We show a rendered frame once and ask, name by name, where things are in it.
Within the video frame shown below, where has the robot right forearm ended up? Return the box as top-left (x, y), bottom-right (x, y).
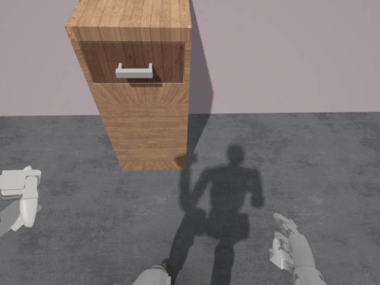
top-left (293, 266), bottom-right (327, 285)

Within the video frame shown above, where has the drawer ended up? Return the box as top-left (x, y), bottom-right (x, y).
top-left (79, 41), bottom-right (183, 83)

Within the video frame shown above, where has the handle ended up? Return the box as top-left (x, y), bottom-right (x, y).
top-left (115, 63), bottom-right (153, 78)

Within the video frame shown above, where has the left robot foot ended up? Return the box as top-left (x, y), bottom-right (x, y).
top-left (160, 262), bottom-right (173, 285)

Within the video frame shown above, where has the right robot hand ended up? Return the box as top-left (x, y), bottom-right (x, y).
top-left (269, 213), bottom-right (316, 274)

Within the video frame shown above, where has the left robot hand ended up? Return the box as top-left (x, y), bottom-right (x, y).
top-left (0, 166), bottom-right (42, 237)

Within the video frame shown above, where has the left robot shin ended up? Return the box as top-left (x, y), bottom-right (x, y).
top-left (151, 265), bottom-right (167, 274)

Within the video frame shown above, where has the cabinet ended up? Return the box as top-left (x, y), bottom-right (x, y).
top-left (64, 0), bottom-right (192, 171)

